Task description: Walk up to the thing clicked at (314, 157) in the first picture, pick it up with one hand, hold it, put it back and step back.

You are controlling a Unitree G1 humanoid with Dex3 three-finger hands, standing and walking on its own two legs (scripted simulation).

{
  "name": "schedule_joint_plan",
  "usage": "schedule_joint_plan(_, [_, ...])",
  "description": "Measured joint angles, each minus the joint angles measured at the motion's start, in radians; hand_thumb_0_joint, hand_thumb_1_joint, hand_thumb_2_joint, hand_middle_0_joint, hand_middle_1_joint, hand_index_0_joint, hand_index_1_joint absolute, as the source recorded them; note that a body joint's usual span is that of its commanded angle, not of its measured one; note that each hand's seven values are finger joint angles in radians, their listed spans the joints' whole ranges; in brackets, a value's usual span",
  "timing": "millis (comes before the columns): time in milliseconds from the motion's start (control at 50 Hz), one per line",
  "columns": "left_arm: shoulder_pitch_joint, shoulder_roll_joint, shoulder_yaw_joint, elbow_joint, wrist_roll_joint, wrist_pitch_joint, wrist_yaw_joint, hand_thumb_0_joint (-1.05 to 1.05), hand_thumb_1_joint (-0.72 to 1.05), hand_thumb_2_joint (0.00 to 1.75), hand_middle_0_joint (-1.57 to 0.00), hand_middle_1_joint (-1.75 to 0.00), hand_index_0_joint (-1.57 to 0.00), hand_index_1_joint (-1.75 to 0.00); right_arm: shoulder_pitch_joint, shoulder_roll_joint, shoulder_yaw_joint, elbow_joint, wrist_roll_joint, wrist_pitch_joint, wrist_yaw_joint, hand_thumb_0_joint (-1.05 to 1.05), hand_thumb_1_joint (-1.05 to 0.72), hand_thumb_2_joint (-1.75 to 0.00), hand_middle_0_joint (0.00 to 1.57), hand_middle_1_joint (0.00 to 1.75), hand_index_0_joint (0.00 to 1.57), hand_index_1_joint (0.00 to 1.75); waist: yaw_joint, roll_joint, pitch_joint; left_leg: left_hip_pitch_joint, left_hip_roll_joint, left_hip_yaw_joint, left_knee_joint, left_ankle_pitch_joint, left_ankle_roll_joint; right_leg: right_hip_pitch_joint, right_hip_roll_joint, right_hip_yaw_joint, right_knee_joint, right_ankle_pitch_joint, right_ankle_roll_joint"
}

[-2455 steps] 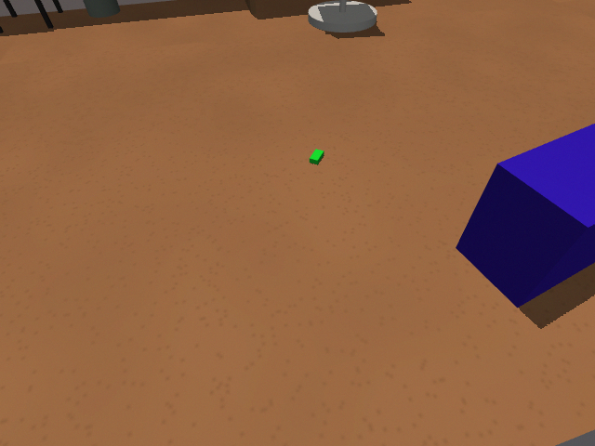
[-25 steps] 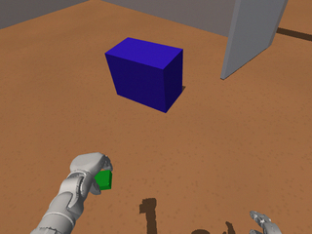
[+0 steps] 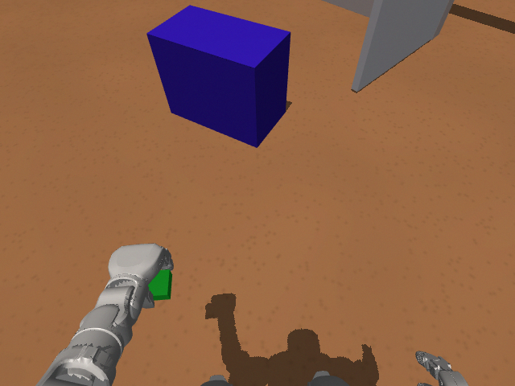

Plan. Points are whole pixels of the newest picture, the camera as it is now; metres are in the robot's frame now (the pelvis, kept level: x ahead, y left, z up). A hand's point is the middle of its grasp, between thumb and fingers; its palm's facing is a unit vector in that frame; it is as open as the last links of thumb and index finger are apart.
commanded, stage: crouch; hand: left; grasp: from above
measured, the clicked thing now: (145, 286) +0.33 +0.24 -0.13
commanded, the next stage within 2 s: lower in 1.56 s
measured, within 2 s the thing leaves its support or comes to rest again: neither
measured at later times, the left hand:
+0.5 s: hand (172, 299) +0.37 +0.24 -0.34, palm faces -0.45 -0.01 -0.89, open 7.7 cm
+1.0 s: hand (182, 306) +0.39 +0.25 -0.49, palm faces -0.46 -0.04 -0.89, open 7.7 cm
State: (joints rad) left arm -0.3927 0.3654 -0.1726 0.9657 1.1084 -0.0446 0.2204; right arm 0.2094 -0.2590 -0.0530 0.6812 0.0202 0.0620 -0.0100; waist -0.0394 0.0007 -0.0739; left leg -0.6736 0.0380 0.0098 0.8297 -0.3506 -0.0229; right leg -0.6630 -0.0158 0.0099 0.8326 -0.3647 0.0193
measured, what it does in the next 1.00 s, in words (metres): lowers itself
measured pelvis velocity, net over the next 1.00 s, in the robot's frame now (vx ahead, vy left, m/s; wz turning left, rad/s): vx -0.05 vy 0.01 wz -0.07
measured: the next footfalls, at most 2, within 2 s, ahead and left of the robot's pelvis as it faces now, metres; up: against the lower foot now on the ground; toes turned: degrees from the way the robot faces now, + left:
none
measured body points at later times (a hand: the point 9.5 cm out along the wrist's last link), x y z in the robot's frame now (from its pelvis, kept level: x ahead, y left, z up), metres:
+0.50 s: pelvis -0.05 +0.02 -0.21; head +0.13 +0.03 +0.21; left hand +0.39 +0.24 -0.29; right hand +0.00 -0.26 -0.34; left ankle +0.03 +0.13 -0.70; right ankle +0.02 -0.13 -0.70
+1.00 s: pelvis -0.05 +0.01 -0.32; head +0.18 +0.05 +0.06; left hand +0.41 +0.25 -0.44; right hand +0.01 -0.27 -0.44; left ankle +0.03 +0.13 -0.70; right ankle +0.02 -0.13 -0.70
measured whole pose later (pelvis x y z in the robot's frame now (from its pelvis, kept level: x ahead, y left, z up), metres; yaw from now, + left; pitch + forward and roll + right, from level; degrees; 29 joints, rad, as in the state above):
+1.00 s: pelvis -0.05 +0.01 -0.32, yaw -4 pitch +37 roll -6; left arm -0.84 0.58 0.06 1.31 1.21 -0.12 0.38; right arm 0.13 -0.25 -0.03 0.76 -0.12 -0.07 0.10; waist -0.17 0.00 -0.13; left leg -2.12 0.03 -0.10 2.15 -0.69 -0.02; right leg -2.05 0.01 -0.03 2.10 -0.69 0.04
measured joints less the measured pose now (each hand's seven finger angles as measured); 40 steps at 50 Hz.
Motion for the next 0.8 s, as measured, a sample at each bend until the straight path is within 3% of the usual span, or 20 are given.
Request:
schedule_joint_plan(100, [-0.104,0.004,0.031,0.125,0.034,0.002,0.088,0.01,0.34,0.06,-1.03,-0.07,-1.04,-0.07,0.022,-0.012,-0.019,0.016,-0.017,-0.018,0.006,0.00,-0.90,-0.90,0.20,0.30,0.20,0.30,-0.028,0.001,-0.050,-0.268,0.005,-0.015,0.246,-0.085,0.002,-0.258,0.005,-0.005,0.232,-0.080,0.003])
schedule_joint_plan(220, [-0.187,0.029,0.074,0.194,0.043,0.001,0.133,0.01,0.34,0.08,-1.03,-0.09,-1.03,-0.08,0.040,-0.013,-0.031,0.041,-0.039,-0.045,0.000,0.00,-0.90,-0.90,0.20,0.30,0.20,0.30,-0.064,0.021,-0.101,-0.572,0.006,-0.029,0.508,-0.164,0.009,-0.552,0.008,-0.008,0.481,-0.155,0.008])
schedule_joint_plan(480, [-0.316,0.092,0.143,0.263,0.042,-0.015,0.133,0.01,0.33,0.15,-0.99,-0.12,-0.99,-0.12,0.015,0.034,-0.006,0.079,-0.077,-0.093,0.016,0.00,-0.89,-0.90,0.20,0.30,0.20,0.30,-0.101,0.050,-0.129,-1.037,-0.002,-0.049,0.901,-0.254,0.024,-1.004,0.008,-0.008,0.863,-0.247,0.019])
schedule_joint_plan(680, [-0.373,0.138,0.186,0.281,0.092,-0.062,0.159,0.01,0.35,0.12,-0.97,-0.15,-0.98,-0.14,-0.041,0.035,0.017,0.084,-0.105,-0.133,0.058,0.00,-0.89,-0.90,0.20,0.30,0.20,0.30,-0.115,0.033,-0.118,-1.281,-0.010,-0.082,1.121,-0.299,0.017,-1.232,0.008,-0.026,1.074,-0.299,0.020])
schedule_joint_plan(800, [-0.408,0.167,0.208,0.301,0.099,-0.060,0.173,0.01,0.36,0.12,-0.96,-0.16,-0.97,-0.15,-0.071,0.026,0.017,0.080,-0.124,-0.142,0.084,0.00,-0.89,-0.90,0.20,0.30,0.20,0.30,-0.122,0.016,-0.089,-1.360,-0.011,-0.096,1.212,-0.319,0.012,-1.308,0.013,-0.033,1.162,-0.319,0.020])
